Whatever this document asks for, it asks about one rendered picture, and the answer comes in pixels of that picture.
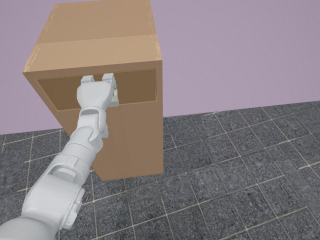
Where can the drawer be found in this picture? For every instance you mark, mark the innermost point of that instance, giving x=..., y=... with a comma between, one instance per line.
x=133, y=86

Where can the robot left upper arm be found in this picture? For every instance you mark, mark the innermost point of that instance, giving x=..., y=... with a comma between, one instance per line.
x=54, y=205

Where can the handle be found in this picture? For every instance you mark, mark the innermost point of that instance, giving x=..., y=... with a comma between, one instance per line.
x=115, y=101

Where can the left robot hand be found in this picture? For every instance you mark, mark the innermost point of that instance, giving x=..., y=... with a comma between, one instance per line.
x=97, y=93

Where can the robot left forearm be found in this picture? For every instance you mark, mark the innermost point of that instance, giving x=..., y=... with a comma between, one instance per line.
x=74, y=162

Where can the cabinet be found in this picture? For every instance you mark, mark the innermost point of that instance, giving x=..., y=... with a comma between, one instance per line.
x=101, y=36

